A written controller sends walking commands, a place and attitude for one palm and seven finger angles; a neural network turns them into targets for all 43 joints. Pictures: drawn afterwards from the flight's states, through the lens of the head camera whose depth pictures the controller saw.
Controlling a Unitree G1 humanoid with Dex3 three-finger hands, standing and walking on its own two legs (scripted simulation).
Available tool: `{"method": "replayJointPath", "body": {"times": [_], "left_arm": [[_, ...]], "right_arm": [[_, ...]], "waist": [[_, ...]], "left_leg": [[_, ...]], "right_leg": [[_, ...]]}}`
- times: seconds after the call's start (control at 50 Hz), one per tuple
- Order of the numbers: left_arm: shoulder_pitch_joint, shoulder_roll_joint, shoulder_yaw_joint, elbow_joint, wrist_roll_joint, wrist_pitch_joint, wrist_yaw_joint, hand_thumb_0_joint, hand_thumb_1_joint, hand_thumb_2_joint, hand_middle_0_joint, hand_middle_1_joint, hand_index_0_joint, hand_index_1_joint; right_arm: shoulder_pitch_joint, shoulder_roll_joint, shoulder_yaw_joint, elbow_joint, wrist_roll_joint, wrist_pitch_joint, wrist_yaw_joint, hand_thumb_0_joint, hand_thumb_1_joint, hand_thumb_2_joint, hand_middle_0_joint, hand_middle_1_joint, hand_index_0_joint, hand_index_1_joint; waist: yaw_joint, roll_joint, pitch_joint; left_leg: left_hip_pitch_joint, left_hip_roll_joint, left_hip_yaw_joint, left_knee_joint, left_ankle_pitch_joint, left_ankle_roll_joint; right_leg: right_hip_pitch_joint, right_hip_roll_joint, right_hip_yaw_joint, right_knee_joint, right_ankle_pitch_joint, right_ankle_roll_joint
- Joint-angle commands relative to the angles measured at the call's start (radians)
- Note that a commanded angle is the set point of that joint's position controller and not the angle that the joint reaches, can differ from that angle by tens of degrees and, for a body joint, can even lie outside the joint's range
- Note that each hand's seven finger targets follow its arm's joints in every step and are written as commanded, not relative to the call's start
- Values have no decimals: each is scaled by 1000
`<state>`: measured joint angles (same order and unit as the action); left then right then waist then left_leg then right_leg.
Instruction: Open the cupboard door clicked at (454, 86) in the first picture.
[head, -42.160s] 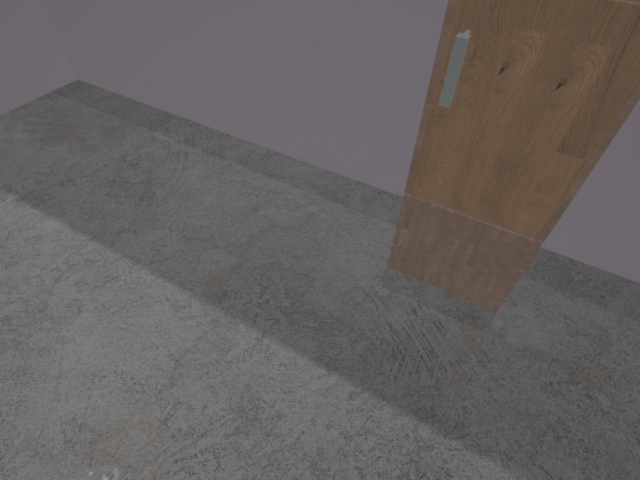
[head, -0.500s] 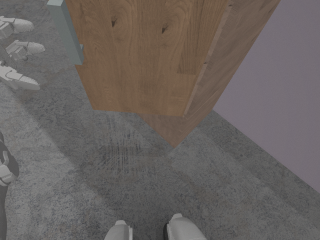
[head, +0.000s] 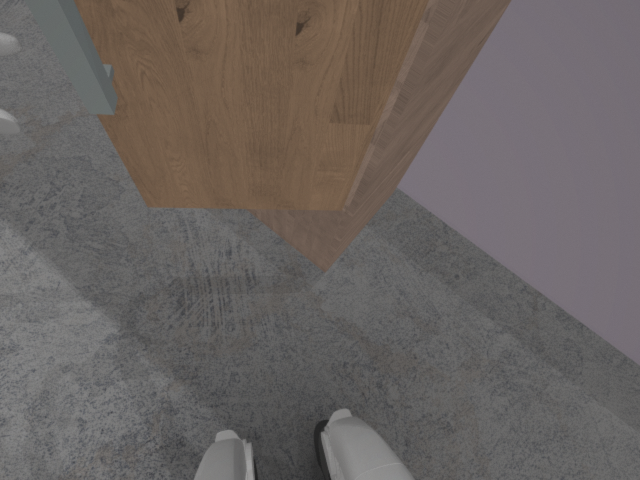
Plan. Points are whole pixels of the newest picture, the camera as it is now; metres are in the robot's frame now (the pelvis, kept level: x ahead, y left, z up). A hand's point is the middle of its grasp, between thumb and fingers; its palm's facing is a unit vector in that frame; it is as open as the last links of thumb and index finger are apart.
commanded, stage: move the hooked fingers beside the handle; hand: left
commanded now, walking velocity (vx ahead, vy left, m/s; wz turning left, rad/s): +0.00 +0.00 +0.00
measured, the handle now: (78, 31) +0.58 +0.18 +0.13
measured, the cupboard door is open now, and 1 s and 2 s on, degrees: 42 42 42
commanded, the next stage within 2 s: slide the fingers in behind the handle in 1.08 s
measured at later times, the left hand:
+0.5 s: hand out of the picture +0.52 +0.27 +0.13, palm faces -0.06 -1.00 -0.01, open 14.0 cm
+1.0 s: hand out of the picture +0.54 +0.25 +0.13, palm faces -0.06 -1.00 -0.01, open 14.0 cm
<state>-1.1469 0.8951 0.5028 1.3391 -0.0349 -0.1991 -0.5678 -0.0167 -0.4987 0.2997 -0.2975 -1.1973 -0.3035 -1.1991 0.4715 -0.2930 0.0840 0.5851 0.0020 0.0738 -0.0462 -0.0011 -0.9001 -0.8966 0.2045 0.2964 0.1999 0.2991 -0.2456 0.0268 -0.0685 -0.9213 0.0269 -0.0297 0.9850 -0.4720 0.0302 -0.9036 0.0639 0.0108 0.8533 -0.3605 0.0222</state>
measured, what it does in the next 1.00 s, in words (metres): stands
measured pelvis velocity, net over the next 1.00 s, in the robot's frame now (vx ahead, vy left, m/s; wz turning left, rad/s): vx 0.00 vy -0.01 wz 0.00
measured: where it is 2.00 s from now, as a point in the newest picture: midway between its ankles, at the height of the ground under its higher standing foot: outside the picture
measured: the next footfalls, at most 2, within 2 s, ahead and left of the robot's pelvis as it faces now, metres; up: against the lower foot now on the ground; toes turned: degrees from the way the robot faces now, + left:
none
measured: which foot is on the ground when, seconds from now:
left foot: down 0.00-1.00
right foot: down 0.00-1.00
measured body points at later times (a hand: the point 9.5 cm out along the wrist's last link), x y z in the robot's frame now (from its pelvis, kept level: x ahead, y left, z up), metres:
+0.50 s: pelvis +0.01 +0.00 +0.00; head +0.14 +0.03 +0.43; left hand +0.52 +0.32 +0.13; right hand +0.00 -0.27 -0.09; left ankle -0.02 +0.09 -0.68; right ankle +0.02 -0.14 -0.68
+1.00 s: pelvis +0.00 -0.01 +0.00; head +0.15 +0.02 +0.42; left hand +0.54 +0.30 +0.13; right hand -0.05 -0.27 -0.09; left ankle -0.02 +0.09 -0.68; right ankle +0.02 -0.14 -0.68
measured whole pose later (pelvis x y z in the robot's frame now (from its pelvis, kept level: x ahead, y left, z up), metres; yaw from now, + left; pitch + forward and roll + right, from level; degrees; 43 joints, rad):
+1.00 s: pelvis +0.00 -0.01 +0.00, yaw +0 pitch +23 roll -5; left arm -1.15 0.88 0.50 1.34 -0.02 -0.22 -0.52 -0.02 -0.50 0.30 -0.30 -1.20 -0.30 -1.20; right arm 0.46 -0.29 0.09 0.58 0.00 0.08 -0.04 0.00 -0.90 -0.90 0.20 0.30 0.20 0.30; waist -0.26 0.04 -0.07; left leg -0.93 0.04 -0.04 1.00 -0.48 0.02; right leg -0.91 0.07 0.00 0.87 -0.36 0.01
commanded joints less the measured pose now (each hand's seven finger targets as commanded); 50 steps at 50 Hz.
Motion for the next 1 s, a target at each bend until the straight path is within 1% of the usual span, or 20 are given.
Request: {"method": "replayJointPath", "body": {"times": [0.0,0.08,0.12,0.18,0.24,0.28,0.34,0.36,0.4,0.44,0.5,0.54,0.58,0.66,0.7,0.74,0.78,0.86,0.92,0.98], "left_arm": [[-416,241,4,-298,-49,-75,-1,0,-500,300,-300,-1200,-300,-1200],[-399,225,14,-292,-69,-68,3,0,-500,300,-300,-1200,-300,-1200],[-411,177,-22,-273,-64,-60,14,0,-500,300,-300,-1200,-300,-1200],[-419,201,-17,-256,-48,-55,38,0,-500,300,-300,-1200,-300,-1200],[-414,229,18,-319,-56,-83,41,0,-500,300,-300,-1200,-300,-1200],[-368,190,-1,-295,-65,-82,32,0,-500,300,-300,-1200,-300,-1200],[-322,232,22,-247,-67,-71,24,0,-500,300,-300,-1200,-300,-1200],[-342,202,-10,-237,-63,-66,23,0,-500,300,-300,-1200,-300,-1200],[-355,227,-5,-247,-53,-68,27,0,-500,300,-300,-1200,-300,-1200],[-391,217,-8,-281,-63,-87,23,0,-500,300,-300,-1200,-300,-1200],[-432,210,-27,-234,-70,-85,14,0,-500,300,-300,-1200,-300,-1200],[-457,220,-23,-260,-71,-93,10,0,-500,300,-300,-1200,-300,-1200],[-474,184,-53,-263,-62,-89,13,0,-500,300,-300,-1200,-300,-1200],[-482,136,-90,-204,-58,-68,25,0,-500,300,-300,-1200,-300,-1200],[-492,174,-63,-201,-49,-63,40,0,-500,300,-300,-1200,-300,-1200],[-508,236,-24,-231,-39,-78,52,0,-500,300,-300,-1200,-300,-1200],[-503,220,-40,-223,-27,-78,60,0,-500,300,-300,-1200,-300,-1200],[-457,324,40,-230,-21,-87,61,0,-500,300,-300,-1200,-300,-1200],[-411,318,39,-238,-22,-85,52,0,-500,300,-300,-1200,-300,-1200],[-412,298,11,-185,-24,-65,40,0,-500,300,-300,-1200,-300,-1200]], "right_arm": [[196,-209,-91,-28,-7,2,-8,0,-900,-900,200,300,200,300],[201,-211,-94,-14,-7,7,-3,0,-900,-900,200,300,200,300],[194,-202,-88,-15,-6,5,-3,0,-900,-900,200,300,200,300],[193,-204,-86,-15,-7,6,-5,0,-900,-900,200,300,200,300],[192,-202,-92,-19,-9,4,-2,0,-900,-900,200,300,200,300],[181,-200,-92,-23,-8,6,3,0,-900,-900,200,300,200,300],[163,-204,-85,-41,0,11,-1,0,-900,-900,200,300,200,300],[157,-201,-81,-44,1,11,-1,0,-900,-900,200,300,200,300],[153,-203,-81,-49,4,12,-6,0,-900,-900,200,300,200,300],[152,-203,-82,-47,2,9,-7,0,-900,-900,200,300,200,300],[147,-206,-76,-34,6,3,-14,0,-900,-900,200,300,200,300],[149,-207,-76,-29,6,-3,-17,0,-900,-900,200,300,200,300],[155,-203,-78,-18,2,-6,-17,0,-900,-900,200,300,200,300],[157,-203,-71,-11,2,-11,-19,0,-900,-900,200,300,200,300],[167,-205,-69,-13,0,-13,-17,0,-900,-900,200,300,200,300],[173,-206,-68,-15,-3,-15,-18,0,-900,-900,200,300,200,300],[176,-200,-67,-16,-5,-14,-15,0,-900,-900,200,300,200,300],[186,-204,-68,-29,-3,-8,-14,0,-900,-900,200,300,200,300],[181,-200,-69,-43,0,-4,-12,0,-900,-900,200,300,200,300],[179,-205,-66,-42,5,1,-14,0,-900,-900,200,300,200,300]], "waist": [[30,271,-570],[30,236,-547],[25,270,-497],[17,228,-478],[38,268,-573],[40,248,-547],[50,188,-490],[36,183,-458],[34,163,-456],[32,215,-505],[4,166,-450],[11,211,-499],[4,247,-513],[-14,234,-466],[-11,200,-478],[2,231,-528],[-4,220,-510],[22,199,-562],[33,205,-547],[8,151,-469]], "left_leg": [[539,22,-44,-80,668,-31],[550,25,-54,-82,690,-33],[536,20,-51,-87,671,-34],[493,18,-48,-89,623,-28],[564,21,-54,-79,727,-43],[552,20,-46,-78,717,-38],[449,8,-27,-87,623,-18],[422,6,-22,-91,580,-12],[388,2,-20,-91,533,-6],[451,5,-28,-86,572,-16],[393,6,-25,-82,485,-5],[438,7,-36,-82,517,-13],[471,10,-44,-74,542,-20],[445,11,-47,-75,501,-15],[411,9,-45,-74,471,-8],[423,8,-45,-71,499,-12],[403,7,-40,-70,490,-9],[364,4,-25,-65,506,-2],[354,0,-16,-70,511,1],[285,2,-9,-78,427,9]], "right_leg": [[143,16,-63,-52,342,-44],[134,19,-67,-62,339,-45],[111,19,-71,-64,321,-50],[133,16,-65,-66,324,-46],[165,17,-67,-53,373,-49],[166,19,-66,-58,375,-47],[219,16,-57,-58,387,-46],[212,15,-56,-60,374,-45],[230,11,-50,-59,363,-44],[208,13,-52,-53,363,-47],[194,12,-47,-63,318,-43],[184,10,-51,-56,318,-46],[143,10,-55,-51,307,-48],[102,8,-59,-57,270,-46],[133,9,-57,-56,266,-45],[158,8,-52,-48,286,-46],[166,8,-53,-48,293,-43],[252,11,-41,-41,351,-42],[268,14,-42,-41,371,-45],[253,15,-37,-58,325,-35]]}}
